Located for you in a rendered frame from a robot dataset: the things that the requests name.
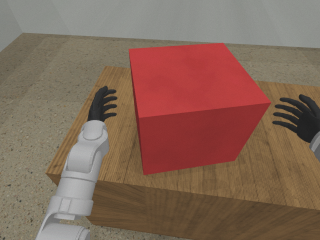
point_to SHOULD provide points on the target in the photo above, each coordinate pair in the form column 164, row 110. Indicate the robot left forearm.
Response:
column 73, row 197

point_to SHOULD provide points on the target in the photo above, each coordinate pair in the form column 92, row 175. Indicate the robot right hand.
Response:
column 308, row 124

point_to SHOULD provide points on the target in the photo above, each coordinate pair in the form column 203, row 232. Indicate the pedestal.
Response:
column 270, row 192

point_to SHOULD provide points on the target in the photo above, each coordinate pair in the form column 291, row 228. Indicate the carton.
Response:
column 195, row 105

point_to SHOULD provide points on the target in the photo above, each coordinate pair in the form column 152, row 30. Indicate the robot right forearm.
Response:
column 315, row 145

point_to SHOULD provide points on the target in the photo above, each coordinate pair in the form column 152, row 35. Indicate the robot left hand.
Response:
column 97, row 108

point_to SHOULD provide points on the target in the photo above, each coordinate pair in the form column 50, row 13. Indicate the robot left upper arm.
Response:
column 59, row 231

